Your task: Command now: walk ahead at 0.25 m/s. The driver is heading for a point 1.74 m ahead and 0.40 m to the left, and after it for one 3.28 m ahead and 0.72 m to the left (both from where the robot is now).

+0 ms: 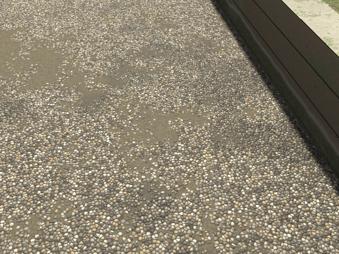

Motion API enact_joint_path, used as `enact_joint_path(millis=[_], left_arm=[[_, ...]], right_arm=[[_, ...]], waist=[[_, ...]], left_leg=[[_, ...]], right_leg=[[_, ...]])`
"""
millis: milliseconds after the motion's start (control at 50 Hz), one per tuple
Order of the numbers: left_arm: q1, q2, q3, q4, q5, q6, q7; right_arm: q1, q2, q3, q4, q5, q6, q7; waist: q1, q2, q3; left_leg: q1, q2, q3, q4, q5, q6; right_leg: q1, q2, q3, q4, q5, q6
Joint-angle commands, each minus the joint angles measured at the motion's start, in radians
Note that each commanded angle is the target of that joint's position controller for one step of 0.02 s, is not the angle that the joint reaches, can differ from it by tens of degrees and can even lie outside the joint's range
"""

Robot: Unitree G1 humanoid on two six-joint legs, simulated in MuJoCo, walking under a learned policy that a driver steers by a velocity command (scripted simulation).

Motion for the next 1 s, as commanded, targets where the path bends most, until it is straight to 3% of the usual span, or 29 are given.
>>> enact_joint_path(millis=[20, 40, 60, 140, 160, 200, 260, 280, 300, 320, 420, 440, 460, 520, 540, 600, 640, 700, 720, 760, 780, 840, 860, 920, 940, 1000], left_arm=[[0.006, 0.080, 0.022, -0.052, -0.010, -0.010, 0.011], [-0.061, 0.074, 0.024, -0.078, -0.004, -0.010, 0.001], [-0.032, 0.062, 0.021, -0.067, 0.002, -0.011, -0.004], [-0.018, 0.075, 0.031, -0.034, -0.009, -0.023, -0.009], [0.014, 0.096, 0.034, -0.014, -0.020, -0.020, 0.004], [-0.020, 0.093, 0.035, -0.016, -0.021, -0.014, 0.010], [-0.018, 0.095, 0.041, -0.010, -0.021, -0.013, 0.010], [-0.024, 0.076, 0.041, -0.013, -0.013, -0.019, -0.007], [-0.001, 0.084, 0.046, -0.002, -0.014, -0.023, -0.013], [0.002, 0.105, 0.049, 0.003, -0.025, -0.021, 0.003], [-0.010, 0.107, 0.050, -0.003, -0.022, -0.007, 0.016], [0.091, 0.138, 0.037, 0.003, 0.013, -0.013, 0.007], [0.087, 0.147, 0.043, 0.010, 0.004, -0.020, 0.002], [0.073, 0.149, 0.036, -0.006, -0.001, -0.028, -0.004], [0.089, 0.135, 0.032, -0.011, 0.000, -0.032, -0.016], [0.110, 0.151, 0.033, -0.016, 0.002, -0.031, -0.023], [0.101, 0.172, 0.034, -0.016, -0.001, -0.027, -0.011], [0.106, 0.167, 0.029, -0.024, -0.004, -0.026, -0.001], [0.129, 0.152, 0.025, -0.029, -0.002, -0.030, -0.012], [0.147, 0.162, 0.027, -0.028, 0.002, -0.032, -0.018], [0.133, 0.182, 0.030, -0.025, 0.000, -0.029, -0.008], [0.135, 0.175, 0.026, -0.031, -0.003, -0.028, -0.001], [0.158, 0.159, 0.022, -0.035, -0.001, -0.032, -0.012], [0.175, 0.170, 0.024, -0.036, 0.003, -0.034, -0.018], [0.155, 0.188, 0.028, -0.034, 0.000, -0.031, -0.008], [0.152, 0.179, 0.025, -0.040, -0.003, -0.031, -0.002]], right_arm=[[0.007, -0.065, -0.017, -0.052, -0.001, -0.017, -0.002], [-0.079, -0.059, -0.013, -0.092, -0.004, -0.014, -0.003], [-0.071, -0.061, -0.013, -0.084, -0.007, -0.014, -0.002], [-0.052, -0.077, -0.022, -0.065, -0.003, -0.016, 0.001], [0.015, -0.091, -0.028, -0.027, 0.007, -0.020, -0.001], [-0.012, -0.078, -0.027, -0.027, 0.009, -0.022, 0.001], [-0.019, -0.078, -0.029, -0.023, 0.011, -0.025, 0.002], [-0.055, -0.070, -0.027, -0.046, 0.002, -0.023, 0.006], [-0.040, -0.084, -0.032, -0.042, 0.003, -0.023, 0.008], [-0.011, -0.097, -0.037, -0.023, 0.016, -0.028, 0.003], [-0.011, -0.090, -0.034, -0.024, 0.012, -0.026, 0.000], [0.101, -0.119, -0.036, 0.001, -0.032, -0.018, -0.004], [0.105, -0.129, -0.041, 0.013, -0.031, -0.012, -0.007], [0.099, -0.137, -0.040, 0.009, -0.025, -0.008, -0.012], [0.066, -0.136, -0.035, -0.008, -0.024, -0.008, -0.005], [0.085, -0.143, -0.034, -0.002, -0.024, -0.008, 0.002], [0.129, -0.151, -0.038, 0.020, -0.022, -0.007, -0.005], [0.143, -0.156, -0.037, 0.029, -0.021, -0.007, -0.014], [0.113, -0.156, -0.032, 0.010, -0.022, -0.009, -0.010], [0.125, -0.160, -0.032, 0.015, -0.025, -0.009, -0.007], [0.164, -0.165, -0.037, 0.037, -0.023, -0.008, -0.012], [0.169, -0.166, -0.035, 0.044, -0.021, -0.007, -0.019], [0.135, -0.166, -0.031, 0.024, -0.022, -0.008, -0.014], [0.143, -0.172, -0.030, 0.029, -0.024, -0.008, -0.009], [0.179, -0.174, -0.034, 0.051, -0.023, -0.006, -0.015], [0.177, -0.170, -0.033, 0.056, -0.021, -0.004, -0.022]], waist=[[-0.005, 0.001, 0.004], [0.007, -0.006, 0.075], [0.015, 0.003, 0.015], [0.008, 0.002, -0.043], [-0.010, 0.004, -0.097], [-0.010, 0.000, -0.019], [-0.006, -0.003, -0.005], [0.011, -0.002, 0.009], [0.011, 0.000, -0.032], [-0.004, 0.005, -0.066], [-0.001, 0.004, -0.028], [-0.016, 0.024, -0.007], [-0.014, 0.008, 0.034], [-0.015, -0.009, 0.012], [0.003, -0.006, 0.016], [0.000, -0.006, 0.006], [-0.020, -0.004, 0.004], [-0.017, 0.005, 0.029], [0.001, 0.005, 0.035], [-0.002, 0.000, 0.019], [-0.021, -0.002, 0.011], [-0.018, 0.006, 0.040], [0.000, 0.003, 0.046], [-0.006, -0.003, 0.025], [-0.024, -0.001, 0.020], [-0.020, 0.005, 0.046]], left_leg=[[-0.013, 0.096, -0.087, -0.103, 0.313, 0.007], [-0.060, 0.120, -0.102, -0.088, 0.519, -0.002], [-0.028, 0.131, -0.107, -0.100, 0.570, -0.005], [0.057, 0.144, -0.112, -0.154, 0.587, -0.018], [0.108, 0.122, -0.094, -0.178, 0.384, -0.016], [0.065, 0.122, -0.099, -0.207, 0.339, -0.017], [0.049, 0.130, -0.101, -0.213, 0.368, -0.015], [0.023, 0.159, -0.120, -0.216, 0.525, -0.016], [0.050, 0.161, -0.117, -0.213, 0.545, -0.013], [0.082, 0.136, -0.095, -0.200, 0.439, -0.014], [0.036, 0.133, -0.094, -0.194, 0.424, -0.010], [0.051, 0.115, -0.120, -0.246, 0.417, 0.033], [0.045, 0.120, -0.119, -0.254, 0.425, 0.040], [0.071, 0.127, -0.123, -0.260, 0.431, 0.039], [0.050, 0.140, -0.140, -0.270, 0.468, 0.044], [0.058, 0.136, -0.137, -0.278, 0.450, 0.044], [0.079, 0.121, -0.121, -0.280, 0.389, 0.035], [0.061, 0.120, -0.121, -0.287, 0.385, 0.033], [0.040, 0.134, -0.138, -0.288, 0.440, 0.039], [0.054, 0.133, -0.137, -0.285, 0.458, 0.041], [0.078, 0.118, -0.121, -0.283, 0.408, 0.034], [0.064, 0.117, -0.122, -0.288, 0.403, 0.033], [0.043, 0.132, -0.139, -0.290, 0.458, 0.040], [0.062, 0.131, -0.138, -0.287, 0.476, 0.042], [0.085, 0.116, -0.123, -0.286, 0.424, 0.035], [0.072, 0.115, -0.124, -0.291, 0.417, 0.034]], right_leg=[[0.027, -0.067, 0.075, -0.107, 0.221, -0.035], [0.012, -0.076, 0.064, -0.086, 0.392, -0.031], [0.053, -0.089, 0.072, -0.112, 0.430, -0.029], [0.115, -0.100, 0.090, -0.184, 0.489, -0.024], [0.128, -0.098, 0.103, -0.198, 0.350, -0.028], [0.097, -0.099, 0.110, -0.227, 0.316, -0.029], [0.096, -0.099, 0.108, -0.231, 0.323, -0.030], [0.115, -0.109, 0.100, -0.240, 0.421, -0.032], [0.138, -0.109, 0.096, -0.235, 0.431, -0.033], [0.136, -0.101, 0.103, -0.216, 0.380, -0.031], [0.103, -0.098, 0.097, -0.205, 0.349, -0.035], [0.124, -0.088, 0.127, -0.245, 0.378, -0.067], [0.120, -0.092, 0.121, -0.252, 0.392, -0.070], [0.131, -0.092, 0.119, -0.255, 0.393, -0.065], [0.155, -0.104, 0.121, -0.260, 0.417, -0.066], [0.162, -0.102, 0.119, -0.258, 0.410, -0.066], [0.135, -0.088, 0.115, -0.262, 0.355, -0.059], [0.116, -0.083, 0.110, -0.270, 0.319, -0.050], [0.133, -0.095, 0.112, -0.270, 0.356, -0.054], [0.140, -0.095, 0.111, -0.261, 0.380, -0.056], [0.120, -0.081, 0.108, -0.259, 0.342, -0.050], [0.095, -0.077, 0.104, -0.267, 0.307, -0.042], [0.113, -0.090, 0.107, -0.269, 0.342, -0.046], [0.121, -0.090, 0.107, -0.259, 0.367, -0.047], [0.099, -0.077, 0.104, -0.258, 0.327, -0.042], [0.076, -0.074, 0.101, -0.266, 0.293, -0.035]])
